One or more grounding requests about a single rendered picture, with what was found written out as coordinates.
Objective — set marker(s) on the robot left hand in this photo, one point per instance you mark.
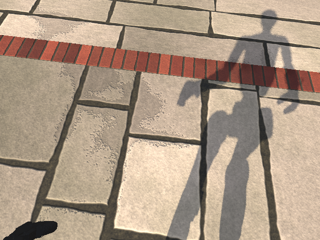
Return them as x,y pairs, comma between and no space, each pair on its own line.
31,231

